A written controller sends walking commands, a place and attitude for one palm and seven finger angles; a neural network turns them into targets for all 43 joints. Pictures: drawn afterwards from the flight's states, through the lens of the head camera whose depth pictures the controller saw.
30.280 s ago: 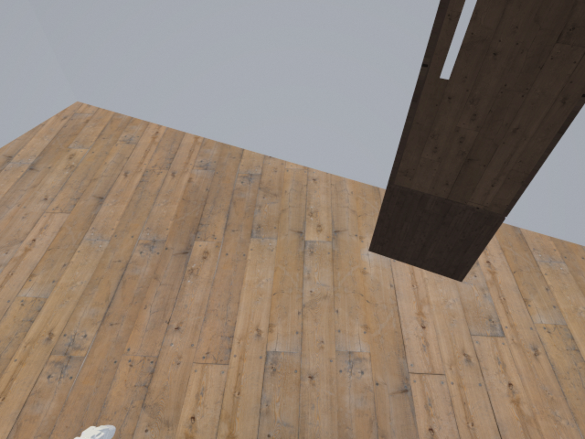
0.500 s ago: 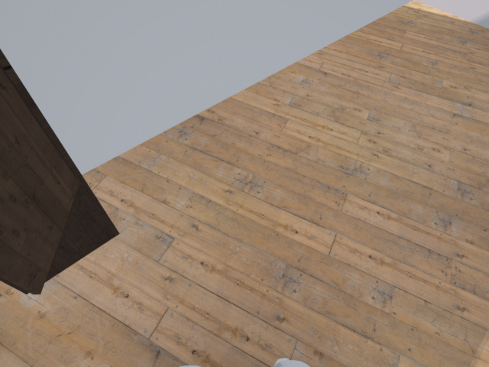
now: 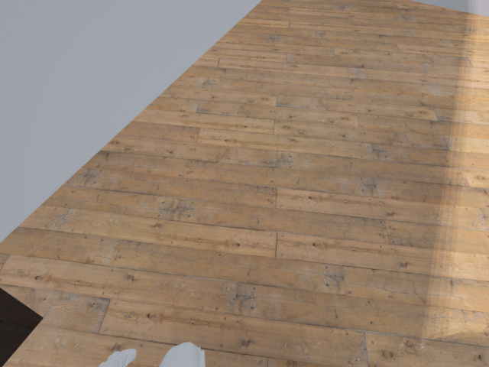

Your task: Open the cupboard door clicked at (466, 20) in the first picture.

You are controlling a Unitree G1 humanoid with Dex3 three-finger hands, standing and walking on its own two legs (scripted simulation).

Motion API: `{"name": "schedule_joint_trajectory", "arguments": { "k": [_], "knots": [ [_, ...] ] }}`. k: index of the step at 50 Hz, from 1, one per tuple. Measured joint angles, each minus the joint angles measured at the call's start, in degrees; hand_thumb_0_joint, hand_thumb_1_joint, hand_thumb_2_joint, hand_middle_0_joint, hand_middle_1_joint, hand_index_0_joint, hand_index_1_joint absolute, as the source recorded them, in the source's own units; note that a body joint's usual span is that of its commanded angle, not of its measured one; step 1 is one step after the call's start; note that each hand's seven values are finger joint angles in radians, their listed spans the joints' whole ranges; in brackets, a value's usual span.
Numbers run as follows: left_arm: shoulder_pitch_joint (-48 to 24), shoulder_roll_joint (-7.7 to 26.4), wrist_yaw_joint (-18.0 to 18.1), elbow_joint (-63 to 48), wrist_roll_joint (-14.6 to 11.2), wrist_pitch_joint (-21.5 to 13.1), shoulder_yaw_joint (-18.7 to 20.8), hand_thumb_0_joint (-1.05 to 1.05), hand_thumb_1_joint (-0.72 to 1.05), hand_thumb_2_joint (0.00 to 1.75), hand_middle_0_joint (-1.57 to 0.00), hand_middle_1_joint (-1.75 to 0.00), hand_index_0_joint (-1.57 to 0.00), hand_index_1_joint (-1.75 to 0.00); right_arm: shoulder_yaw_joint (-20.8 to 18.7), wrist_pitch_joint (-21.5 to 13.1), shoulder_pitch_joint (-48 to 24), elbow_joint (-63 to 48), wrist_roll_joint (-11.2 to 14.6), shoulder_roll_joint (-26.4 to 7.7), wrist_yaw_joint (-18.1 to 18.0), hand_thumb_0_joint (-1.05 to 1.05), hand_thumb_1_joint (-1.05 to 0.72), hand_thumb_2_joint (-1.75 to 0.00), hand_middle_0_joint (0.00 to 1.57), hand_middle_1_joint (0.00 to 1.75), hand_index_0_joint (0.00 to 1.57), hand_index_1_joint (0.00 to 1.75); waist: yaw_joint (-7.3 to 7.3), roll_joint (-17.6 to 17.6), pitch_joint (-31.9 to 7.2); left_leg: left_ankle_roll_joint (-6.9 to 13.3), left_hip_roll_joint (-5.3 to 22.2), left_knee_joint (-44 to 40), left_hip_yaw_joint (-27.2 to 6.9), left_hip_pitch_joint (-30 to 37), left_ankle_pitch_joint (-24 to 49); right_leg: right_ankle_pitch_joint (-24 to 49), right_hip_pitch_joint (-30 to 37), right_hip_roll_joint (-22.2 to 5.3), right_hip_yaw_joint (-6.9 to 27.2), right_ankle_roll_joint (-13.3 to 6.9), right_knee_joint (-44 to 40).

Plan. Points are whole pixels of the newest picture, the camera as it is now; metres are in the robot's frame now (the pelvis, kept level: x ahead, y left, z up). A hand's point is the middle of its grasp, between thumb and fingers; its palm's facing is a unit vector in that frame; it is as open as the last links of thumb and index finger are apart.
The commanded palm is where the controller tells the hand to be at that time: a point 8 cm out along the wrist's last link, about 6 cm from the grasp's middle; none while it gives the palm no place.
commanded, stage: walk to a spot facing it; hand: left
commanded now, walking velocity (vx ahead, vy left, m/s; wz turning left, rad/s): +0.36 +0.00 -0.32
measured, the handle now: out of the picture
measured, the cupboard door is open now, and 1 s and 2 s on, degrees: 50 50 50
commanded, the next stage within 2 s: turn to face it in 0.94 s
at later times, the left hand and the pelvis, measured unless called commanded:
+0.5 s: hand (189, 241) +0.38 +0.14 -0.16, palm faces -0.25 -0.95 -0.17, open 7.4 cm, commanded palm none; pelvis +0.23 -0.01 +0.00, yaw -13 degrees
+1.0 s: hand (213, 218) +0.46 +0.09 -0.19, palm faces -0.13 -0.98 -0.16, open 7.3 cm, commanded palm none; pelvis +0.48 -0.09 -0.01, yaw -12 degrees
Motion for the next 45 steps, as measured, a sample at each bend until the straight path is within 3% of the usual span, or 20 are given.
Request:
{"name": "schedule_joint_trajectory", "arguments": {
  "k": [5,7,8,9,11,13,15,18,21,26,28,29,31,33,39,45],
  "knots": [
    [3.63,-0.60,-0.55,2.91,0.03,0.00,0.07,0.01,0.92,0.90,-0.20,-0.30,-0.20,-0.30,0.17,-1.91,-3.44,-2.89,0.07,1.21,0.47,0.01,-0.91,-0.90,0.20,0.30,0.20,0.30,1.46,-1.58,-1.25,0.23,-2.29,-16.49,0.54,1.56,4.14,-1.43,4.78,0.57,2.65,0.52,-3.56],
    [5.14,-0.61,-0.74,3.67,-0.21,0.10,0.25,0.01,0.92,0.90,-0.20,-0.30,-0.20,-0.30,0.48,-2.96,-3.96,-3.47,0.11,1.40,0.42,0.00,-0.91,-0.90,0.20,0.30,0.20,0.30,2.11,-1.64,-1.71,0.45,-3.25,-24.13,1.19,4.99,6.32,-3.83,6.01,0.88,3.48,1.18,-2.15],
    [6.16,-0.66,-0.78,3.80,-0.33,0.16,0.35,0.01,0.92,0.90,-0.20,-0.30,-0.20,-0.30,0.69,-3.76,-3.92,-3.84,-0.01,1.27,0.30,0.00,-0.91,-0.90,0.20,0.30,0.20,0.30,2.39,-1.31,-2.29,1.51,-3.35,-27.24,0.99,6.59,6.77,-5.93,5.55,1.30,3.93,1.04,0.34],
    [6.55,-0.35,-0.79,4.19,-0.48,0.38,0.53,0.01,0.92,0.90,-0.20,-0.30,-0.20,-0.30,0.82,-4.50,-4.18,-3.83,-0.42,1.70,0.00,0.00,-0.91,-0.90,0.20,0.30,0.20,0.30,2.44,-1.89,-2.40,3.17,-3.53,-25.93,1.57,6.58,7.41,-9.30,3.79,1.05,4.06,0.79,6.28],
    [6.44,0.40,-0.83,5.18,-0.23,0.80,0.79,0.01,0.92,0.90,-0.20,-0.30,-0.20,-0.30,1.37,-5.36,-3.91,-3.86,-0.96,2.80,-0.51,0.00,-0.91,-0.90,0.20,0.30,0.20,0.30,2.52,-2.99,-2.32,4.62,-3.51,-24.28,3.27,7.92,5.86,-11.63,-1.88,0.68,3.84,0.24,22.63],
    [5.46,0.98,-1.13,5.73,0.01,0.77,0.93,0.01,0.92,0.90,-0.20,-0.30,-0.20,-0.30,1.80,-5.89,-2.40,-3.49,-1.02,3.89,-0.90,0.00,-0.91,-0.90,0.20,0.30,0.20,0.30,2.49,-3.54,-2.38,4.44,-3.62,-26.59,4.48,10.81,5.17,-8.13,-7.48,-0.62,2.55,0.45,34.37],
    [4.05,1.19,-1.39,5.31,0.09,0.85,0.93,0.01,0.92,0.90,-0.20,-0.30,-0.20,-0.30,1.98,-6.29,-0.45,-2.20,-0.88,4.75,-1.40,0.00,-0.91,-0.90,0.20,0.30,0.20,0.30,2.71,-3.60,-2.36,3.70,-3.67,-30.70,5.52,14.31,5.79,-4.91,-11.75,-2.17,1.64,1.02,38.30],
    [1.87,0.70,-1.65,3.96,0.16,0.95,0.59,0.01,0.92,0.90,-0.19,-0.29,-0.19,-0.30,1.68,-6.10,2.64,0.32,-0.63,4.48,-1.66,0.00,-0.93,-0.90,0.20,0.30,0.20,0.30,2.73,-2.71,-2.37,3.45,-3.35,-36.34,7.00,19.32,6.24,-1.64,-15.14,-4.10,0.35,1.52,32.26],
    [-0.63,0.16,-1.80,2.96,0.15,0.95,0.17,0.01,0.92,0.90,-0.19,-0.29,-0.19,-0.30,1.68,-5.43,5.86,2.55,-0.69,4.08,-1.32,0.00,-0.93,-0.90,0.20,0.30,0.20,0.30,1.79,-1.88,-2.05,2.52,-2.99,-39.41,8.34,23.41,5.35,0.88,-15.66,-5.17,-0.99,1.40,21.25],
    [-4.57,-0.04,-1.90,2.38,0.11,0.37,-0.30,0.01,0.91,0.90,-0.19,-0.29,-0.19,-0.30,1.80,-3.97,11.07,6.05,-0.80,3.67,-0.91,0.00,-0.92,-0.90,0.20,0.30,0.20,0.30,-0.43,-0.66,-0.92,-0.29,-1.36,-38.11,10.21,28.92,0.02,1.46,-11.59,-3.63,-3.90,-0.45,7.63],
    [-5.22,0.48,-1.76,1.84,0.19,-1.16,-0.37,0.01,0.91,0.90,-0.19,-0.30,-0.19,-0.30,2.00,-3.28,13.40,7.70,-0.21,4.17,-0.62,0.00,-0.92,-0.90,0.20,0.30,0.20,0.30,-0.59,-1.35,-0.95,-0.75,-0.11,-29.18,10.13,27.43,-3.87,2.12,-7.62,-2.95,-4.34,-2.66,3.46],
    [-5.50,0.33,-1.32,1.75,0.00,-2.04,-0.07,0.01,0.91,0.90,-0.19,-0.30,-0.19,-0.30,2.03,-2.56,13.17,8.68,0.26,4.26,-0.50,0.00,-0.92,-0.90,0.20,0.30,0.20,0.30,-0.29,-1.30,-0.40,-0.21,0.39,-19.35,8.15,24.14,-6.11,1.97,-7.75,-2.75,-4.41,-3.11,5.81],
    [-5.02,-0.26,-0.52,1.87,-0.72,-2.72,-0.11,0.01,0.91,0.90,-0.19,-0.29,-0.20,-0.30,1.64,-1.33,11.19,9.92,0.71,4.15,-0.37,0.01,-0.91,-0.90,0.20,0.30,0.20,0.30,-0.42,-0.70,0.64,1.06,-0.08,-0.59,2.94,15.99,-6.16,-0.22,-5.95,-2.05,-4.98,-2.90,7.63],
    [-3.29,-0.90,0.27,2.60,-0.91,-2.45,-0.37,0.01,0.91,0.90,-0.19,-0.29,-0.20,-0.30,1.09,-0.89,8.63,9.77,0.62,4.06,-0.41,0.01,-0.91,-0.90,0.20,0.30,0.20,0.30,-0.66,-0.40,0.51,1.52,-0.07,6.89,0.89,9.13,-2.27,-0.60,-2.52,-1.14,-5.36,-2.29,4.50],
    [2.72,-0.51,1.41,5.87,-0.86,-3.07,0.47,-0.02,0.96,0.90,-0.20,-0.30,-0.20,-0.30,0.48,-1.68,1.82,5.35,0.18,4.71,0.09,0.01,-0.91,-0.90,0.20,0.30,0.20,0.30,-0.07,-0.90,-2.29,1.04,0.64,-4.36,0.57,-1.74,5.80,0.59,6.56,0.76,-5.54,-2.61,-7.26],
    [8.05,-1.23,0.91,9.28,-0.71,-3.74,-0.76,-0.01,0.94,0.90,-0.20,-0.30,-0.20,-0.30,-0.02,-1.99,-4.90,3.41,0.30,2.81,0.75,0.01,-0.94,-0.90,0.20,0.30,0.20,0.30,2.35,-0.65,-2.39,1.77,-0.91,-17.05,1.42,-2.50,9.91,-3.06,14.29,1.28,-5.53,-1.25,-11.03]
  ]
}}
